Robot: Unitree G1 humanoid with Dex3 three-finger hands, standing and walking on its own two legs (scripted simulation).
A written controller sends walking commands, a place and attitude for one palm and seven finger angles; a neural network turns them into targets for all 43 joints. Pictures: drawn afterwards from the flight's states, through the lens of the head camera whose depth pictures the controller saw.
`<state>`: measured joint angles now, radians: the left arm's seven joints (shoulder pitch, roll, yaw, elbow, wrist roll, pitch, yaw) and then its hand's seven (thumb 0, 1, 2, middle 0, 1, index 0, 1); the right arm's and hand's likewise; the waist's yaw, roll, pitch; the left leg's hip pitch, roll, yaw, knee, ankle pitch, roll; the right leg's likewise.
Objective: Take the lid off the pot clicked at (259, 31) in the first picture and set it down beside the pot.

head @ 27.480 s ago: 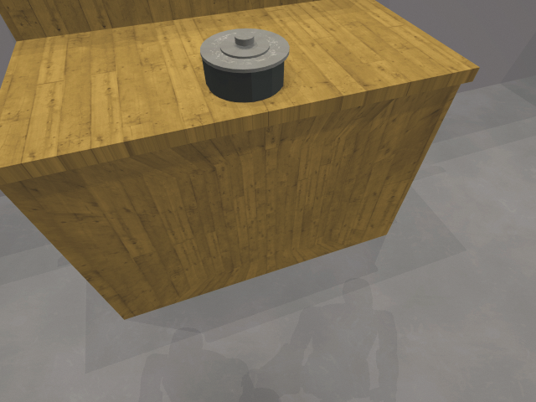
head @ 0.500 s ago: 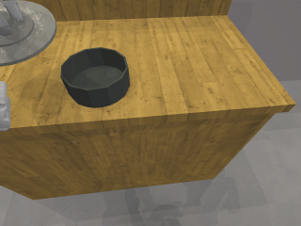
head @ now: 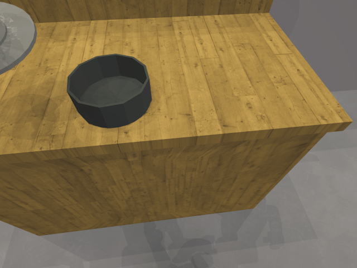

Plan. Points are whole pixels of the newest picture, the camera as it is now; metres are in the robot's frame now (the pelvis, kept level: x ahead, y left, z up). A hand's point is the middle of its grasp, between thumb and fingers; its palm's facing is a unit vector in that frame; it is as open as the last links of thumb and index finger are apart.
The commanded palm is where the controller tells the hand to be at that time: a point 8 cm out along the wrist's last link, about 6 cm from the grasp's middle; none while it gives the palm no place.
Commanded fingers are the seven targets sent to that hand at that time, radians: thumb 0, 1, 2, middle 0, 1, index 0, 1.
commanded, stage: move the lid sideways beside the pot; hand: left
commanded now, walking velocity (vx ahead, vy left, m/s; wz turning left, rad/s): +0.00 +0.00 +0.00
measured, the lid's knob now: out of the picture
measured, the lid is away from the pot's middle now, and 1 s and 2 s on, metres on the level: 0.21 0.23 0.24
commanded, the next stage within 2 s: lower the lid onto the table in 0.28 s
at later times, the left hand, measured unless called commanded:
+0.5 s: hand out of the picture +0.47 +0.35 +0.29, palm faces -0.19 -0.24 -0.95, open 6.4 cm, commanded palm +0.49 +0.35 +0.35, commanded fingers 0.00 0.82 0.73 -0.83 -1.08 -0.92 -1.12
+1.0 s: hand out of the picture +0.49 +0.34 +0.25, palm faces -0.25 -0.29 -0.92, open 6.4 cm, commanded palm +0.50 +0.35 +0.32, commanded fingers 0.00 0.82 0.73 -0.83 -1.08 -0.92 -1.12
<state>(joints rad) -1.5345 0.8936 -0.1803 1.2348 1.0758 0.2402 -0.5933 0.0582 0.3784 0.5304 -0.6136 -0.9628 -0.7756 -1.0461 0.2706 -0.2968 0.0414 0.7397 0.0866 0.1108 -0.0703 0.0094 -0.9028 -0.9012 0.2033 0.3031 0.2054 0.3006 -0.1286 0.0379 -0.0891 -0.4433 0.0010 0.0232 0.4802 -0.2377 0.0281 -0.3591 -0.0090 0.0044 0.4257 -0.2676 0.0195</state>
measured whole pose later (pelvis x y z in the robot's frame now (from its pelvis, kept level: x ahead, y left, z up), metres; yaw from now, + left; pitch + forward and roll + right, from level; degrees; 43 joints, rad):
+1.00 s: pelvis +0.01 +0.01 +0.00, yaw -1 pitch +14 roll -1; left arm -1.54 0.96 -0.13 1.34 1.08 0.27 -0.58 0.06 0.38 0.53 -0.61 -0.96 -0.78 -1.05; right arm 0.32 -0.31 0.04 0.75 0.08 0.09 -0.07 0.01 -0.90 -0.90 0.20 0.30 0.21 0.30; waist -0.17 0.03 -0.08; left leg -0.49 0.01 0.03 0.52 -0.27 0.03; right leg -0.39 0.00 0.01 0.43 -0.28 0.03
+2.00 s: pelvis +0.00 +0.02 -0.01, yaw -1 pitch +15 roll -2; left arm -1.44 0.95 -0.13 1.37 1.05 0.16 -0.54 0.06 0.39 0.53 -0.60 -0.96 -0.78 -1.05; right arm 0.37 -0.30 0.03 0.76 0.08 0.08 -0.08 0.01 -0.90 -0.90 0.20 0.30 0.21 0.30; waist -0.17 0.02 -0.09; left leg -0.57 0.01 0.03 0.61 -0.30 0.05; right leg -0.47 0.00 0.01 0.49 -0.29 0.04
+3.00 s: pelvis -0.01 +0.02 -0.02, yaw -2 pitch +18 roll -4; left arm -1.32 0.95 -0.06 1.34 1.06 0.06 -0.49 0.06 0.39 0.53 -0.60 -0.97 -0.79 -1.06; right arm 0.40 -0.29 0.03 0.73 0.08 0.11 -0.09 0.01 -0.90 -0.90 0.21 0.30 0.21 0.30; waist -0.19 0.03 -0.10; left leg -0.71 0.03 0.03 0.74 -0.35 0.05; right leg -0.59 0.02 0.01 0.61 -0.33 0.04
